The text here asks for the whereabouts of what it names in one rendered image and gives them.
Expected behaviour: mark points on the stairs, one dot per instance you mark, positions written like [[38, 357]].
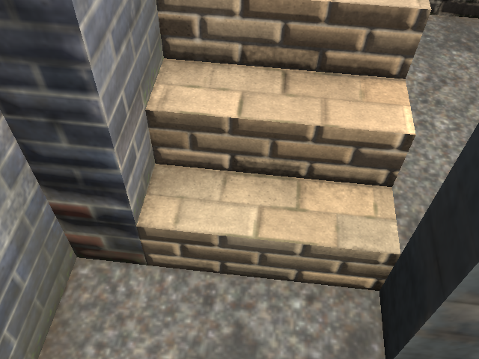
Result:
[[278, 128]]

